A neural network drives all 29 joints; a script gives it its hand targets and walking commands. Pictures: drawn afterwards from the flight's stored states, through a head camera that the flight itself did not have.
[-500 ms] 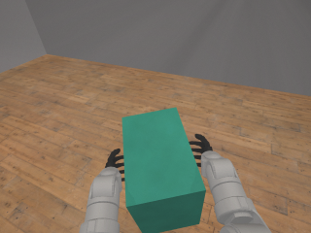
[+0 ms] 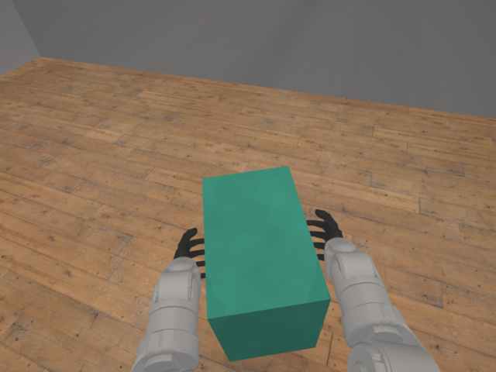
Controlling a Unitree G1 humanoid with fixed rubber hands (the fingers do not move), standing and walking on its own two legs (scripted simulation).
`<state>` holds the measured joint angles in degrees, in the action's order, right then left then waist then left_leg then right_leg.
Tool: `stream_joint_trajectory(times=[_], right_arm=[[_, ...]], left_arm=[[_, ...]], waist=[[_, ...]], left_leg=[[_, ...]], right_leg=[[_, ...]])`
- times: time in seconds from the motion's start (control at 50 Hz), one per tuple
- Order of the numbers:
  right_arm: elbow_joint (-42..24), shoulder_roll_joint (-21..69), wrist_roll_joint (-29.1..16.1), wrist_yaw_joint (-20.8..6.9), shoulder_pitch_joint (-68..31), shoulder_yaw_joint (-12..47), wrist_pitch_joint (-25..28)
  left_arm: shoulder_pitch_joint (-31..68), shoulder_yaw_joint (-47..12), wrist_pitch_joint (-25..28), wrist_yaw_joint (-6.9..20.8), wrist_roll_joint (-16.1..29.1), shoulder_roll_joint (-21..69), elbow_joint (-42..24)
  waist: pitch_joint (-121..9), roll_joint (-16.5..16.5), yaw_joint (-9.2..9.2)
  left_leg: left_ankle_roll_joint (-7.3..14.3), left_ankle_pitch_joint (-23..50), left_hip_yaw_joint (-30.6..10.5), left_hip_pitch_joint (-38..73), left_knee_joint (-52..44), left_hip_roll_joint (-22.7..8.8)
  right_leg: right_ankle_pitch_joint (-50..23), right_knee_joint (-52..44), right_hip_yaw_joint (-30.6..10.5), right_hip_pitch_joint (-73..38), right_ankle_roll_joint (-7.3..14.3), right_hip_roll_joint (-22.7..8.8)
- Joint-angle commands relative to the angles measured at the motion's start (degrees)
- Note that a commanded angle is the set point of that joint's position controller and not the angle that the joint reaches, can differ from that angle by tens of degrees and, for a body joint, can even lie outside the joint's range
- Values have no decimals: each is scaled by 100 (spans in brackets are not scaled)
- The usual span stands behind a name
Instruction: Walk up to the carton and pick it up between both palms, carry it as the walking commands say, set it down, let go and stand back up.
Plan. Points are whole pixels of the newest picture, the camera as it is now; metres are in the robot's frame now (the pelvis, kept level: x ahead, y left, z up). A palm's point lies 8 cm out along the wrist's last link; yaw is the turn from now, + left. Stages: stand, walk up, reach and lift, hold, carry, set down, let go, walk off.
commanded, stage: set down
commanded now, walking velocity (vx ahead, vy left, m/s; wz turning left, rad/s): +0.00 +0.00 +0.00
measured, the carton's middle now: (259, 263) +0.34 +0.01 -0.06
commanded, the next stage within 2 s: none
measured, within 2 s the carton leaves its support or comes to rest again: neither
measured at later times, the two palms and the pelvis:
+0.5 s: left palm (192, 269) +0.33 +0.15 -0.06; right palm (324, 259) +0.34 -0.12 -0.06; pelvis +0.03 +0.00 +0.00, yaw +0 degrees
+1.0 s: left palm (199, 301) +0.31 +0.15 -0.16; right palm (320, 287) +0.33 -0.12 -0.16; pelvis -0.04 +0.00 -0.05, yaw -1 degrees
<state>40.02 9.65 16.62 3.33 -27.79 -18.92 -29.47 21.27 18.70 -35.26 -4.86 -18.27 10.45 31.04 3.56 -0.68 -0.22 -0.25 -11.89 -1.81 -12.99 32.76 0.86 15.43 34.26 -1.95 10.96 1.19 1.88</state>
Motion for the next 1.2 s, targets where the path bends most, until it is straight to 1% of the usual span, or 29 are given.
stream_joint_trajectory(times=[0.0,0.06,0.08,0.1,0.12,0.14,0.18,0.26,0.3,0.38,0.42,0.48,0.52,0.56,0.58,0.62,0.68,0.74,0.76,0.8,0.82,0.88,0.92,0.96,0.98,1.04,1.08,1.16,1.18], right_arm=[[-182,6355,-1231,-1550,-3377,2593,639],[-343,6248,-1168,-1434,-2711,2816,840],[-458,6181,-1166,-1395,-2571,2926,919],[-498,6119,-1158,-1356,-2342,2999,996],[-593,6027,-1133,-1311,-2208,3083,1089],[-564,5928,-1064,-1265,-2007,3099,1153],[-651,5762,-1015,-1203,-1859,3207,1332],[-458,5619,-911,-1067,-1398,3207,1686],[-223,5403,-783,-1012,-1151,3047,1835],[-30,5018,-616,-923,-1044,2881,2215],[-24,4728,-517,-862,-1113,2806,2450],[-25,4382,-466,-709,-1322,2844,2891],[-121,4108,-529,-542,-1539,3000,3184],[-324,3702,-654,-356,-1839,3153,3438],[-461,3438,-707,-230,-1911,3200,3563],[-615,2865,-829,11,-1904,3228,3745],[-872,1887,-1006,420,-1700,3053,3876],[-1175,770,-1327,758,-1763,2943,3894],[-1168,616,-1413,818,-1832,2912,3872],[-979,387,-1490,896,-2110,2781,3825],[-989,344,-1544,924,-2210,2781,3826],[-724,269,-1624,945,-2576,2767,3773],[-295,237,-1527,943,-2616,2572,3670],[134,356,-1458,919,-2628,2430,3625],[184,441,-1454,910,-2659,2442,3635],[414,643,-1374,909,-2638,2346,3673],[349,735,-1394,899,-2678,2386,3735],[68,755,-1363,907,-2635,2390,3834],[-29,736,-1388,896,-2689,2407,3849]], left_arm=[[4371,-2500,1043,1380,1125,5782,-362],[3552,-2609,1256,1327,1058,5776,-200],[3227,-2626,1345,1317,1064,5753,-162],[3020,-2661,1421,1292,1038,5686,-196],[2704,-2660,1493,1279,992,5643,-107],[2519,-2632,1578,1265,969,5546,-99],[2109,-2557,1750,1238,855,5417,33],[1784,-2515,2162,1219,808,5103,55],[1669,-2365,2340,1194,689,4904,185],[1468,-2191,2728,1117,506,4569,469],[1437,-2171,2970,1054,421,4420,600],[1619,-2177,3435,893,332,4080,722],[1955,-2311,3753,742,416,3773,704],[2305,-2413,4010,546,494,3319,548],[2380,-2478,4115,438,578,3090,546],[2496,-2516,4303,182,725,2411,363],[2514,-2590,4492,-179,1027,1236,-139],[2504,-2444,4553,-524,1310,-14,-453],[2421,-2321,4520,-579,1364,-165,-280],[2572,-2112,4462,-641,1459,-240,-107],[2654,-2125,4449,-664,1534,-222,-105],[2919,-1988,4376,-678,1561,-325,161],[2940,-1736,4299,-644,1416,-430,575],[2934,-1547,4277,-629,1269,-359,878],[2955,-1475,4299,-624,1217,-341,918],[3058,-1340,4372,-595,1148,-229,1084],[3184,-1349,4456,-589,1177,-172,967],[3274,-1492,4555,-579,1305,-22,743],[3284,-1508,4559,-598,1300,5,694]], waist=[[-2244,247,-609],[-2595,196,-549],[-2765,309,-562],[-2859,210,-564],[-2964,270,-561],[-3032,380,-537],[-3114,344,-581],[-3434,492,-516],[-3368,427,-453],[-3391,315,-471],[-3412,357,-454],[-3610,398,-523],[-3730,466,-517],[-4015,451,-547],[-4226,499,-483],[-4351,495,-534],[-4354,471,-456],[-4024,346,-531],[-3879,339,-562],[-3683,333,-575],[-3618,311,-533],[-3558,335,-566],[-3338,410,-484],[-3168,371,-500],[-3223,437,-556],[-3448,524,-536],[-3721,510,-546],[-4389,519,-401],[-4515,474,-442]], left_leg=[[111,-332,-191,527,-264,362],[113,806,-253,440,-112,402],[130,1204,-294,452,-48,399],[119,1503,-299,404,-5,421],[116,1869,-340,384,52,431],[117,2042,-373,337,74,444],[114,2318,-414,247,137,462],[123,2804,-506,-48,268,482],[122,2866,-510,-263,345,488],[114,2750,-458,-651,472,489],[110,2613,-406,-894,565,496],[124,2423,-326,-1279,782,507],[134,2338,-273,-1608,971,521],[149,2204,-230,-1812,1206,528],[157,2094,-210,-1792,1321,527],[173,1861,-128,-1843,1448,544],[189,1209,7,-1950,1484,589],[240,429,93,-1942,1404,552],[257,227,75,-1990,1400,537],[294,-228,33,-2044,1412,490],[298,-331,20,-2096,1449,482],[308,-657,-21,-2289,1557,484],[309,-829,-40,-2586,1656,483],[280,-900,-65,-2831,1727,487],[278,-849,-55,-2927,1783,492],[258,-610,-54,-3244,1991,524],[223,-327,-59,-3363,2140,553],[163,332,-80,-3431,2462,621],[151,493,-93,-3406,2517,637]], right_leg=[[348,-572,-449,582,199,184],[-779,-400,-469,481,128,257],[-1137,-346,-473,442,101,271],[-1447,-309,-508,423,99,262],[-1770,-269,-509,497,63,291],[-1950,-253,-516,538,37,310],[-2182,-185,-534,726,18,340],[-2754,-68,-538,1020,-30,382],[-2868,-17,-584,1323,-31,405],[-2567,121,-555,1767,-19,496],[-2388,219,-506,2010,-22,533],[-2206,440,-486,2278,-26,581],[-2209,626,-479,2425,-43,603],[-1970,843,-467,2640,-77,651],[-1820,938,-412,2716,-102,653],[-1532,1057,-326,2818,-120,660],[-1106,1191,-169,2641,-152,675],[-468,1153,-112,2481,-127,575],[-262,1142,-91,2491,-123,540],[261,1129,-63,2688,-67,502],[363,1149,-70,2740,-41,481],[698,1281,-43,3071,-22,486],[856,1354,-14,3407,-14,494],[922,1457,-21,3703,-5,504],[878,1501,-38,3754,-20,516],[622,1672,-79,3900,-53,540],[342,1827,-124,3994,-99,572],[-250,2107,-129,4187,-198,639],[-359,2194,-146,4297,-219,653]])
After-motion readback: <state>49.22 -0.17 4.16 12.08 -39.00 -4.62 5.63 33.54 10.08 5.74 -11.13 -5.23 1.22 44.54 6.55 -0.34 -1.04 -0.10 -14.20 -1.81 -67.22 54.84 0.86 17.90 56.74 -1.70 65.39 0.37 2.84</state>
